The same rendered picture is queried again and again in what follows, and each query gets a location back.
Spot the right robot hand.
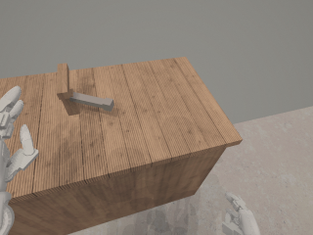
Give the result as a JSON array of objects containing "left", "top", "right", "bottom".
[{"left": 222, "top": 192, "right": 261, "bottom": 235}]

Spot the counter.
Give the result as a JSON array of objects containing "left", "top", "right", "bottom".
[{"left": 0, "top": 57, "right": 243, "bottom": 235}]

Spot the robot left forearm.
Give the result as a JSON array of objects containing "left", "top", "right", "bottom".
[{"left": 0, "top": 191, "right": 15, "bottom": 235}]

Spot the tap lever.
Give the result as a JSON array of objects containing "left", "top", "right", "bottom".
[{"left": 69, "top": 92, "right": 114, "bottom": 112}]

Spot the left robot hand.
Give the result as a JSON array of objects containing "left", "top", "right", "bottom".
[{"left": 0, "top": 86, "right": 39, "bottom": 192}]

